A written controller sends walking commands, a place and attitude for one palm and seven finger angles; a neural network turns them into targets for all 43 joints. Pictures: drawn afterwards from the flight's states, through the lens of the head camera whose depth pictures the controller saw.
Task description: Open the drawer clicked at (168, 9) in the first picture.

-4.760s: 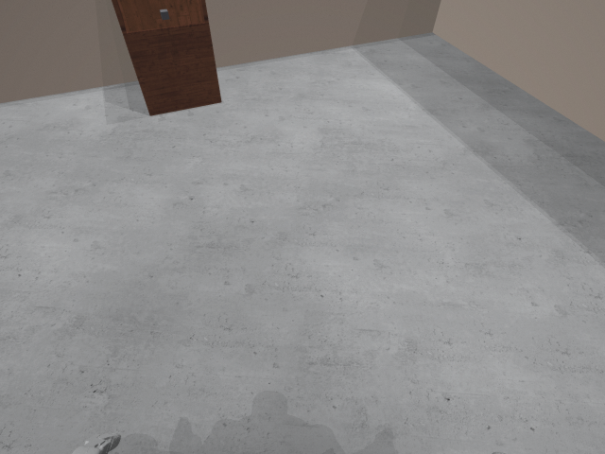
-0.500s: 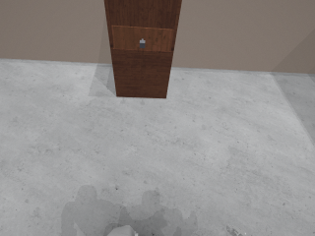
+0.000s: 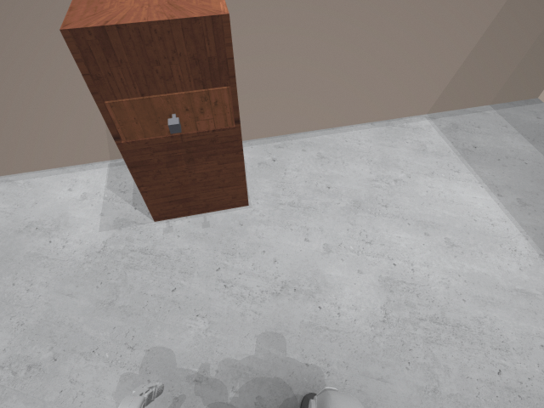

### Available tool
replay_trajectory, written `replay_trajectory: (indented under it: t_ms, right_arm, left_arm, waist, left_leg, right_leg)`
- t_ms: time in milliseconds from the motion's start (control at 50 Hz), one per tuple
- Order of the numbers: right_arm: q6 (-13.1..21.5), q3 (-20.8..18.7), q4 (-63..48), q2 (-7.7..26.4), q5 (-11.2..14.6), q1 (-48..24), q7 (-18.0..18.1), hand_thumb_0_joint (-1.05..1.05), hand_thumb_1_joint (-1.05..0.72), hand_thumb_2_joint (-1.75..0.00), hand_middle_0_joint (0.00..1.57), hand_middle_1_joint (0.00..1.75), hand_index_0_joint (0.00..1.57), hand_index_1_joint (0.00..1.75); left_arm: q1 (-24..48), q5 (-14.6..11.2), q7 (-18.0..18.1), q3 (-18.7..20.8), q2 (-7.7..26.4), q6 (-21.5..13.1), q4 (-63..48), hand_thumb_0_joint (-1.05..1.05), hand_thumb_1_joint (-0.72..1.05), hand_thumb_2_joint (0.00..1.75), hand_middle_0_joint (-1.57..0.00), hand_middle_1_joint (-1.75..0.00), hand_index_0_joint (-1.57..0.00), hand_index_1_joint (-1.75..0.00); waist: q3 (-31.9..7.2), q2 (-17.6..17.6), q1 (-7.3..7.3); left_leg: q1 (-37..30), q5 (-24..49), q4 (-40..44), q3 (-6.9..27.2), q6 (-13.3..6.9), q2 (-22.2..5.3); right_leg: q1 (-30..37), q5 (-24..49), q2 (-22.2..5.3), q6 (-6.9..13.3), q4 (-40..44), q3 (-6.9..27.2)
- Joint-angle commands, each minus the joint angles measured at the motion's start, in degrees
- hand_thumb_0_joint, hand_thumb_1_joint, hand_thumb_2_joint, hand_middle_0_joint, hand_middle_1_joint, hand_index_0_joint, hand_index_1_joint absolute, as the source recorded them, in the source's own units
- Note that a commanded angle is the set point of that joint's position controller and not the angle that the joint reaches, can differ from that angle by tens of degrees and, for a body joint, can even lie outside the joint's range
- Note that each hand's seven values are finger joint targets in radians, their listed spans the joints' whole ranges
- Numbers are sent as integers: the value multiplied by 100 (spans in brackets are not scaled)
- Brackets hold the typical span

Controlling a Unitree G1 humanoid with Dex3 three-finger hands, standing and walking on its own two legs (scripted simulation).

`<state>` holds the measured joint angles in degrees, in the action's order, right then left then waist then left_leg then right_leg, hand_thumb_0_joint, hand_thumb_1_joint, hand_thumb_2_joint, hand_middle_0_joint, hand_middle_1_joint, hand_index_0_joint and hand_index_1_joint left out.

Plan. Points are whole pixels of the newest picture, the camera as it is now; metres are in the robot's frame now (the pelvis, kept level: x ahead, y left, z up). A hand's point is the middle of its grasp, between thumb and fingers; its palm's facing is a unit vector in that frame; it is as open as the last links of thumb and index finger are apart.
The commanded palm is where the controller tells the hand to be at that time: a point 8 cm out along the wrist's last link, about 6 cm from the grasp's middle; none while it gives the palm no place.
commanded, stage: walk to a spot facing it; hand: left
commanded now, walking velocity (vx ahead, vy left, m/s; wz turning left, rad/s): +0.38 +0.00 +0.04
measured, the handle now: (174, 122) +0.97 +0.32 -0.20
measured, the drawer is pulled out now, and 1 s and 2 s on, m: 0.00 0.00 0.00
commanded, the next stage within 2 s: take the last steps up to it in 0.30 s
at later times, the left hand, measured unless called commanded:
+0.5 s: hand out of the picture +0.12 +0.15 -0.17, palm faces +0.28 -0.95 -0.15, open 7.3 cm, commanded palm none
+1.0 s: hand (161, 275) +0.39 +0.23 -0.14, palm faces +0.18 -0.96 -0.21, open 7.4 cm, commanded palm none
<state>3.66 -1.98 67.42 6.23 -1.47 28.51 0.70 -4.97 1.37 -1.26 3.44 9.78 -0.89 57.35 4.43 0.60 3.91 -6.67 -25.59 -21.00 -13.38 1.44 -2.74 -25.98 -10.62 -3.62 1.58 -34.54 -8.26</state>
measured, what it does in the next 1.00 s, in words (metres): walks ahead: right foot, then left foot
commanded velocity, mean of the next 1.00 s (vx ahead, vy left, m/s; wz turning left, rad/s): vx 0.28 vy -0.01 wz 0.13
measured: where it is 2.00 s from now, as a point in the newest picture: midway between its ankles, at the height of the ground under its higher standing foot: (267, 313)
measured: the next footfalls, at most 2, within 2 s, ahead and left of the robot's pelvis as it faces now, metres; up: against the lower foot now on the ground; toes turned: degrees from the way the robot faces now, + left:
right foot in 0.02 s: +0.16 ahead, -0.11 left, +0.00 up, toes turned -9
left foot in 0.56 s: +0.31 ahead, +0.14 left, +0.00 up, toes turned +20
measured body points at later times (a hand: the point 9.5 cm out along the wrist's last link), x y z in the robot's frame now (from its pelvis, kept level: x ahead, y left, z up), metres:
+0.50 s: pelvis +0.19 +0.00 +0.01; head +0.21 +0.02 +0.46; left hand +0.11 +0.20 -0.15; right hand +0.34 -0.21 -0.13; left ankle +0.28 +0.14 -0.70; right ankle +0.12 -0.10 -0.72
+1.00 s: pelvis +0.34 +0.03 +0.02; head +0.35 +0.03 +0.47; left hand +0.38 +0.28 -0.13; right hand +0.34 -0.19 -0.14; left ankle +0.28 +0.13 -0.72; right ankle +0.43 -0.09 -0.70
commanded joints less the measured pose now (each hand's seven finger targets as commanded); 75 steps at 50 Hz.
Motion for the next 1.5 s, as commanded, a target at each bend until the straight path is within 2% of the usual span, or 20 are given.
replay_trajectory:
  t_ms: [0, 20, 80, 160, 420, 460, 500, 520, 540, 560, 620, 700, 920, 1000, 1020, 1060, 1080, 1200, 1400, 1480]
  right_arm:
    - [160, -119, -481, 630, 163, 148, 16, 0, -90, -90, 20, 30, 20, 30]
    - [109, -123, -625, 745, 181, -132, 27, 0, -90, -90, 20, 30, 20, 30]
    - [-20, -170, -626, 484, 87, -751, -9, 0, -90, -90, 20, 30, 20, 30]
    - [-260, -143, -435, 199, 3, -223, -57, 0, -90, -90, 20, 30, 20, 30]
    - [-255, -85, -1343, 417, 19, -2271, -284, 0, -90, -90, 20, 30, 20, 30]
    - [-219, -104, -1306, 507, 4, -2021, -246, 0, -90, -90, 20, 30, 20, 30]
    - [-168, -189, -1002, 788, -44, -985, -187, 0, -90, -90, 20, 30, 20, 30]
    - [-119, -317, -888, 1377, -106, -338, -124, 0, -90, -90, 20, 30, 20, 30]
    - [-107, -401, -796, 1863, -30, 83, -46, 0, -90, -90, 20, 30, 20, 30]
    - [-146, -361, -753, 1782, 44, -48, 2, 0, -90, -90, 20, 30, 20, 30]
    - [-31, -210, -994, 1142, 37, -1117, 65, 0, -90, -90, 20, 30, 20, 30]
    - [39, -161, -941, 848, 45, -1218, 72, 0, -90, -90, 20, 30, 20, 30]
    - [-27, -270, -681, 1079, -23, -634, 32, 0, -90, -90, 20, 30, 20, 30]
    - [-78, -249, -588, 1011, -23, -646, 36, 0, -90, -90, 20, 30, 20, 30]
    - [-60, -223, -570, 895, 16, -650, 11, 0, -90, -90, 20, 30, 20, 30]
    - [-29, -100, -909, 572, 74, -909, -63, 0, -90, -90, 20, 30, 20, 30]
    - [-55, -161, -963, 721, 56, -1164, -45, 0, -90, -90, 20, 30, 20, 30]
    - [-269, -164, -638, 361, -6, -861, -97, 0, -90, -90, 20, 30, 20, 30]
    - [-192, -90, -1030, 450, 39, -1787, -180, 0, -90, -90, 20, 30, 20, 30]
    - [-60, -81, -721, 793, 9, -906, -60, 0, -90, -90, 20, 30, 20, 30]
  left_arm:
    - [-2674, 66, 136, 373, 1476, -342, 430, 0, 90, 90, -20, -30, -20, -30]
    - [-2653, -80, 170, 374, 1639, -295, 449, 0, 90, 90, -20, -30, -20, -30]
    - [-1317, -83, 190, 166, 873, -310, 198, 0, 90, 90, -20, -30, -20, -30]
    - [-1147, -21, 202, 5, 398, -419, 262, 0, 90, 90, -20, -30, -20, -30]
    - [-1982, 19, 280, -14, 661, -391, 465, 0, 90, 90, -20, -30, -20, -30]
    - [-1973, 14, 281, 16, 765, -374, 469, 0, 90, 90, -20, -30, -20, -30]
    - [-1871, -31, 267, 16, 812, -345, 462, 0, 90, 90, -20, -30, -20, -30]
    - [-2005, -74, 229, -18, 569, -318, 361, 0, 90, 90, -20, -30, -20, -30]
    - [-1926, -128, 193, -92, 306, -329, 153, 0, 90, 90, -20, -30, -20, -30]
    - [-1653, -78, 233, -52, 499, -289, 69, 0, 90, 90, -20, -30, -20, -30]
    - [-1277, -27, 149, -9, 357, -206, 227, 0, 90, 90, -20, -30, -20, -30]
    - [-1752, 30, 144, -2, 43, 15, 396, 0, 90, 90, -20, -30, -20, -30]
    - [-378, 18, 40, 20, 203, 6, -197, 0, 90, 90, -20, -30, -20, -30]
    - [-869, 28, 46, 58, 252, -98, -26, 0, 90, 90, -20, -30, -20, -30]
    - [-1349, 38, 71, 105, 472, -164, 139, 0, 90, 90, -20, -30, -20, -30]
    - [-2593, 8, 163, 283, 1473, -261, 466, 0, 90, 90, -20, -30, -20, -30]
    - [-2550, -33, 210, 254, 1348, -243, 447, 0, 90, 90, -20, -30, -20, -30]
    - [-1424, -23, 250, 9, 343, -348, 232, 0, 90, 90, -20, -30, -20, -30]
    - [-1792, 8, 232, 41, 675, -322, 495, 0, 90, 90, -20, -30, -20, -30]
    - [-1744, -47, 255, -25, 412, -207, 548, 0, 90, 90, -20, -30, -20, -30]
  waist:
    - [-1952, -1456, -1273]
    - [-1890, -1167, -1162]
    - [-248, -299, -665]
    - [-153, -581, -181]
    - [203, -531, -604]
    - [17, -525, -459]
    - [-620, -319, 27]
    - [-1218, 820, 219]
    - [-1589, 1939, 288]
    - [-1480, 1215, 246]
    - [-484, 318, -147]
    - [-242, 504, -457]
    - [197, 536, -183]
    - [-110, 403, -456]
    - [-342, -58, -685]
    - [-855, -1967, -1085]
    - [-680, -1132, -1109]
    - [23, -615, -351]
    - [0, -748, -558]
    - [-471, -46, -178]
  left_leg:
    - [3292, 611, -4490, 195, -134, -66]
    - [3820, -671, -5627, 946, -220, 97]
    - [3947, 575, -5615, 1413, -234, -626]
    - [3583, 1198, -4830, 1253, -76, -614]
    - [3773, 1515, -1992, 644, -141, -417]
    - [3080, 1267, -1677, 498, -282, -194]
    - [1427, 1855, -907, 385, -420, 53]
    - [120, 2707, -666, 1671, -798, -930]
    - [-668, 4131, -165, 3388, -1476, -2221]
    - [-445, 3642, 57, 3193, -1654, -2339]
    - [1150, 2712, 515, 2358, -1162, -1825]
    - [1879, 2001, 997, 1516, -965, -1364]
    - [1378, 1338, 1062, 1509, -1117, -1476]
    - [1554, 1440, 126, 1157, -791, -1208]
    - [1999, 1533, -716, 857, -589, -891]
    - [4112, -877, -3561, 378, -173, 73]
    - [4322, -781, -4304, 959, -214, -102]
    - [3663, 945, -4016, 1076, -7, -496]
    - [3135, 1129, -1718, 778, -79, -212]
    - [1121, 2740, -395, 959, -225, -266]
  right_leg:
    - [4555, 1284, -1962, 1060, 901, 2899]
    - [4359, 1641, -2430, 1366, 1480, 3572]
    - [1804, 154, -1924, 863, 2051, 2228]
    - [999, 563, -1319, 440, 2324, 737]
    - [2387, 2679, -1580, 382, 1764, -150]
    - [2392, 3353, -1643, 383, 1253, -166]
    - [1972, 3322, -1307, 140, -257, -529]
    - [863, 1443, -675, -184, -1684, -721]
    - [-364, -2330, 20, -363, -3267, -443]
    - [-586, -2492, -149, -217, -3810, 214]
    - [-657, -1347, -581, -267, -3726, 641]
    - [-156, -707, -527, -360, -3010, 534]
    - [-145, -525, -345, -358, -493, 293]
    - [1158, -121, 10, -250, 616, -9]
    - [2087, 3, -91, -145, 968, 228]
    - [3702, 505, -2182, 794, 1881, 3051]
    - [3373, 562, -2281, 1047, 1985, 2970]
    - [1435, 806, -1357, 566, 2387, 1059]
    - [1920, 1335, -1310, 690, 2058, 820]
    - [1394, 1292, -639, 204, 434, 319]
